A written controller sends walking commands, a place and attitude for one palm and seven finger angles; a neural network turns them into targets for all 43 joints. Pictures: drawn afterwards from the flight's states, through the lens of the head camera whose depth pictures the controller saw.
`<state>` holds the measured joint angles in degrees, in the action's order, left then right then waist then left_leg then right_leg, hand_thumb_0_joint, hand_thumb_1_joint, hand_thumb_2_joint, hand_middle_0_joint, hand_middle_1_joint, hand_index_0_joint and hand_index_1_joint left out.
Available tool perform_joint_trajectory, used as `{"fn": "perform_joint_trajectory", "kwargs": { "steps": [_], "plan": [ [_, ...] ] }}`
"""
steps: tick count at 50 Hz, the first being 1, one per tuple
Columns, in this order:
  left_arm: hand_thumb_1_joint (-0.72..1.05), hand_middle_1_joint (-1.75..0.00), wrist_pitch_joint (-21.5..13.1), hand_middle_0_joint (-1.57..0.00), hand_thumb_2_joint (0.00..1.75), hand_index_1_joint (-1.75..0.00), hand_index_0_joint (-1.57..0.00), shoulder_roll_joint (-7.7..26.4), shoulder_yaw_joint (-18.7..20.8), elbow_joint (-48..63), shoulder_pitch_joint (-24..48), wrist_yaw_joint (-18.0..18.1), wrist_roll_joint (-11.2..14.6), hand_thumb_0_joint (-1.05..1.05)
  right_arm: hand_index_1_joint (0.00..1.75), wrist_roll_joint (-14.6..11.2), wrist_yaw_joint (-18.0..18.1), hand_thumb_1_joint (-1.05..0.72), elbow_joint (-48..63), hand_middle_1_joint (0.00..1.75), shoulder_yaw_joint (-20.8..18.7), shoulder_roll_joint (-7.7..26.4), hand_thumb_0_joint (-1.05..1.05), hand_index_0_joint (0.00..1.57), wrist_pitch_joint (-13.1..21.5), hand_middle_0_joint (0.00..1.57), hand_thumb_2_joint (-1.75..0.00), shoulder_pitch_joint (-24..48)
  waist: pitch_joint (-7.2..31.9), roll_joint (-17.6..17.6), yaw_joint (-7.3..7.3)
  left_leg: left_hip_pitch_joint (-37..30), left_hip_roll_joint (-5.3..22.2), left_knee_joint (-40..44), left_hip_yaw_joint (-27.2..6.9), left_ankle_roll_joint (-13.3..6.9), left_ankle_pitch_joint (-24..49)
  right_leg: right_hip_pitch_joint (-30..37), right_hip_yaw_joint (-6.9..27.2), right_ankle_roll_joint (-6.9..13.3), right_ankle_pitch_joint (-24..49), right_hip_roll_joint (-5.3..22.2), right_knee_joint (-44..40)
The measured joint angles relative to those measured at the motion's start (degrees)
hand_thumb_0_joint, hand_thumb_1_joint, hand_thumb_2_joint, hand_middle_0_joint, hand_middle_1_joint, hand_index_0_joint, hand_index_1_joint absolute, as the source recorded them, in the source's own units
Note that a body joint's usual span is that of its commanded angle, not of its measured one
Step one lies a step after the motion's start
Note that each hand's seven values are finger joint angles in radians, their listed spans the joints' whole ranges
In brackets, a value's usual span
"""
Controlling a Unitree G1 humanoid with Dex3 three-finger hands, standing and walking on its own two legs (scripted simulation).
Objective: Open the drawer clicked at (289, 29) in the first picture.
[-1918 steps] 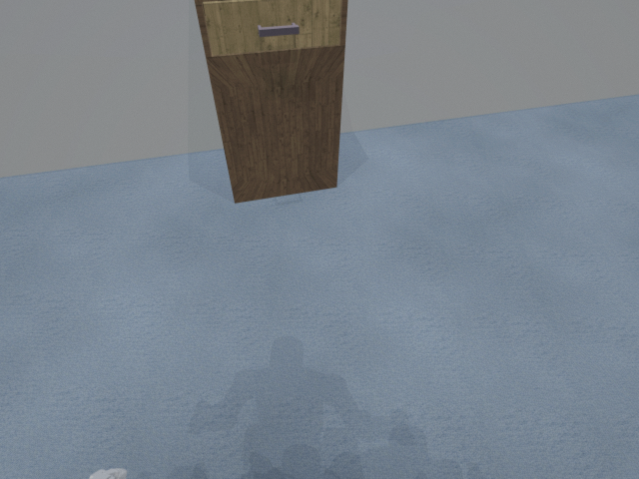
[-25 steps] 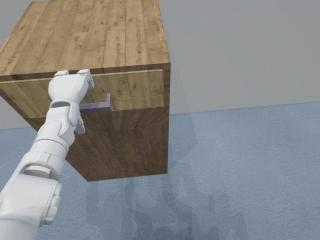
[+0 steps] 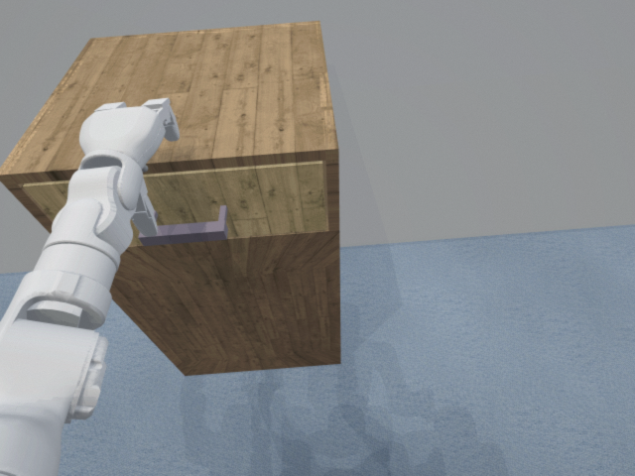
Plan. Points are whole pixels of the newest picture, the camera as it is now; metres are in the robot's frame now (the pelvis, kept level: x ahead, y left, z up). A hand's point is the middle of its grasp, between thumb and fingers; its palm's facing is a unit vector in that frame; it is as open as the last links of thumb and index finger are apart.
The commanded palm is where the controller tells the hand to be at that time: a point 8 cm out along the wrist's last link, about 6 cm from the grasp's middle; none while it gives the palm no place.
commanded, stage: lift the hand off the handle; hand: left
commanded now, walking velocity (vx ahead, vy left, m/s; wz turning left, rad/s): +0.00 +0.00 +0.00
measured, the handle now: (186, 223) +0.50 +0.23 +0.01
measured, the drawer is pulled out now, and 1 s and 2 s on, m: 0.00 0.00 0.00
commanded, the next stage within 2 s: draw the hand back to the body in 0.08 s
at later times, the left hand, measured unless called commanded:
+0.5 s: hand (113, 214) +0.40 +0.25 +0.14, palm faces +0.07 -0.04 -1.00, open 13.8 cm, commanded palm +0.36 +0.25 +0.20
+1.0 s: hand (85, 266) +0.29 +0.22 +0.18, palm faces +0.31 -0.90 -0.29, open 13.3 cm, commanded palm +0.24 +0.27 +0.20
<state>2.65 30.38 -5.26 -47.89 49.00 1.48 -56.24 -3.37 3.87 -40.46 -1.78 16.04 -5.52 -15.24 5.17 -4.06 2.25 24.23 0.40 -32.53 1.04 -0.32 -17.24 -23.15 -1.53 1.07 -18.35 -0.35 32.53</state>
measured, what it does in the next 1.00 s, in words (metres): stands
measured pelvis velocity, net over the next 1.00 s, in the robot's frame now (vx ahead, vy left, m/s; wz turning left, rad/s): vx -0.01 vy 0.00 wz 0.00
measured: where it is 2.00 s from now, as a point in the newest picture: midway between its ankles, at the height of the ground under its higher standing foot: outside the picture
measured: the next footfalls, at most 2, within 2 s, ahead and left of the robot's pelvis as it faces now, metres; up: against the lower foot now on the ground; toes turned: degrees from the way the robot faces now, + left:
none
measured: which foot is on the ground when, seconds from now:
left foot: down 0.00-1.00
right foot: down 0.00-1.00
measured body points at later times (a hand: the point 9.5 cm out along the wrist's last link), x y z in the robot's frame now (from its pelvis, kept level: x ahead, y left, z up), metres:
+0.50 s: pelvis +0.00 +0.01 +0.01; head +0.02 -0.03 +0.45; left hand +0.39 +0.25 +0.19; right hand +0.13 -0.25 -0.12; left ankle -0.02 +0.12 -0.73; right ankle -0.03 -0.11 -0.73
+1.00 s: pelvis -0.01 +0.00 +0.01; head -0.01 -0.01 +0.46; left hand +0.27 +0.27 +0.20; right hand +0.20 -0.19 -0.07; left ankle -0.02 +0.12 -0.73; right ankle -0.03 -0.11 -0.73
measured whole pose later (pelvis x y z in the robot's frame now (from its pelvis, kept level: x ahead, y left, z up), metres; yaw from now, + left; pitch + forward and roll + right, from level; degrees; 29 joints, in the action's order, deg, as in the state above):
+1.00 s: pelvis -0.01 +0.00 +0.01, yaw +0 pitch -4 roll +0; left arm -2.3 18.1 10.9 5.3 2.4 3.9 1.1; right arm -1.0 4.6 -34.5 4.5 10.8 1.9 -7.9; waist -2.3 -2.5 -3.1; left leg 5.7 0.3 -22.8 0.9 -0.1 -13.6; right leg -4.3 -1.6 0.9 -14.4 -0.5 22.2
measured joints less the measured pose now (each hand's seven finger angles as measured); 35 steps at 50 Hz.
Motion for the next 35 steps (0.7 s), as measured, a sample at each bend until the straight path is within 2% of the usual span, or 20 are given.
{"fn": "perform_joint_trajectory", "kwargs": {
  "steps": [4, 9, 12, 15, 21, 27, 30, 35],
  "plan": [
    [-0.49, -1.2, 1.1, -0.33, 0.3, -1.21, -0.33, 0.8, 0.2, -1.4, 1.2, -2.6, 0.3, 0.0, 0.3, -0.2, -0.1, -0.9, 0.1, 0.3, 0.4, 0.2, 0.0, 0.2, -0.8, 0.2, -0.9, -0.3, 0.1, -0.2, 0.38, -0.7, 0.1, 0.9, 0.4, 0.0, 0.3, 0.5, 0.4, 0.0, 0.4, -0.1, -0.8],
    [-0.49, -1.2, -1.2, -0.32, 0.3, -1.2, -0.32, 1.0, 0.6, 1.7, -1.6, -5.1, 0.8, 0.0, 0.3, -0.3, -0.1, -0.9, 1.1, 0.3, 0.2, 0.1, 0.0, 0.2, -1.6, 0.2, -0.9, -1.1, 0.0, -0.3, 0.3, -1.4, 0.2, 1.6, 0.8, -0.1, 0.4, 1.0, 0.8, -0.1, 0.7, -0.2, -1.4],
    [-0.49, -1.2, -3.4, -0.32, 0.3, -1.2, -0.32, 0.5, 1.9, 4.5, -4.1, -4.5, 1.0, 0.0, 0.3, -0.1, -0.2, -0.9, 1.3, 0.3, -0.1, 0.0, 0.0, 0.2, -1.8, 0.2, -0.9, -1.2, -0.2, -0.2, -0.03, -1.6, 0.2, 1.6, 1.1, -0.2, 0.4, 1.1, 1.1, -0.2, 0.7, -0.2, -1.5],
    [-0.49, -1.2, -3.9, -0.32, 0.3, -1.2, -0.32, 0.2, 3.5, 8.9, -8.4, -2.7, 1.2, 0.0, 0.3, 0.1, -0.7, -0.9, 1.6, 0.3, -0.4, -0.1, 0.0, 0.2, -1.9, 0.2, -0.9, -0.9, -0.2, -0.2, -0.43, -2.0, 0.2, 1.9, 1.4, -0.3, 0.4, 1.4, 1.5, -0.3, 0.9, -0.3, -1.7],
    [-0.49, -1.2, 0.8, -0.32, 0.3, -1.2, -0.32, -0.6, 3.9, 20.7, -18.3, -0.1, 2.4, 0.0, 0.3, -0.1, -2.0, -0.9, 1.8, 0.3, -0.7, -0.3, 0.01, 0.2, -1.7, 0.2, -0.9, 0.7, -0.4, -0.8, -1.89, -4.2, 0.0, 3.1, 1.6, -0.5, 0.7, 3.6, 1.7, -0.5, 1.2, 0.0, -3.0],
    [-0.49, -1.2, 5.7, -0.32, 0.3, -1.2, -0.32, -0.4, 1.5, 27.9, -24.2, -2.5, 3.9, 0.0, 0.3, -0.5, -1.4, -0.9, 2.2, 0.3, 0.6, -0.3, 0.01, 0.2, -1.5, 0.2, -0.9, 4.7, -1.1, -0.8, -3.64, -7.1, -0.7, 4.2, 0.7, -0.7, 1.4, 6.8, 0.8, -0.7, 1.4, 0.6, -3.9],
    [-0.49, -1.2, 5.5, -0.32, 0.3, -1.2, -0.32, 0.0, 0.5, 29.8, -25.7, -4.2, 4.3, 0.0, 0.3, -0.5, -0.6, -0.9, 2.9, 0.3, 1.3, -0.4, 0.01, 0.2, -1.0, 0.2, -0.9, 6.9, -1.6, -0.7, -4.41, -8.0, -1.0, 4.4, 0.1, -0.7, 1.7, 8.0, 0.1, -0.8, 1.5, 0.9, -4.2],
    [-0.49, -1.2, 3.2, -0.32, 0.3, -1.2, -0.32, 0.2, 0.6, 35.1, -29.6, -5.6, 5.1, 0.0, 0.3, 0.1, -0.1, -0.9, 4.5, 0.3, 1.8, -0.8, 0.01, 0.2, 0.0, 0.2, -0.9, 9.6, -2.2, -0.6, -5.69, -9.2, -1.3, 4.9, -0.5, -0.7, 2.2, 9.5, -0.5, -0.8, 1.8, 1.2, -4.6]
  ]
}}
